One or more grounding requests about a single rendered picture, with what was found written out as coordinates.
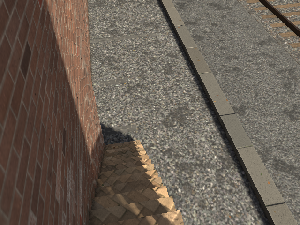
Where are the stairs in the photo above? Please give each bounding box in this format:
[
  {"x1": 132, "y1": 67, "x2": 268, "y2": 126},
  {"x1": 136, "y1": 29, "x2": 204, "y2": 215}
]
[{"x1": 89, "y1": 140, "x2": 185, "y2": 225}]

